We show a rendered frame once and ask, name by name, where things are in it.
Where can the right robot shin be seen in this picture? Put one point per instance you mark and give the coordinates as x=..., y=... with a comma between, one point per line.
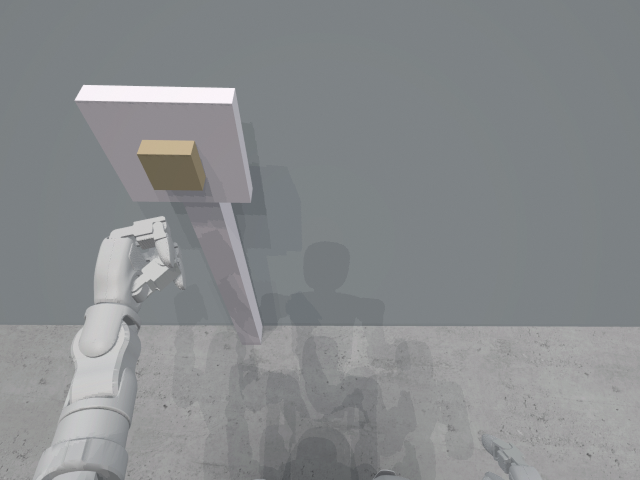
x=385, y=472

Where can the robot right hand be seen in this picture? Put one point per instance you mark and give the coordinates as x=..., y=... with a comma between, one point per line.
x=510, y=459

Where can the robot left hand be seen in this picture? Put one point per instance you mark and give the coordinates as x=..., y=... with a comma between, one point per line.
x=119, y=263

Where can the button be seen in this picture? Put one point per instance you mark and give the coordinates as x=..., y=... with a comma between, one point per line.
x=172, y=164

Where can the panel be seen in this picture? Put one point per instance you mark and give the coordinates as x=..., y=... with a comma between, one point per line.
x=122, y=116

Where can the left robot forearm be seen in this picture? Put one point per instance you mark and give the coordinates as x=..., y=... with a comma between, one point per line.
x=90, y=439

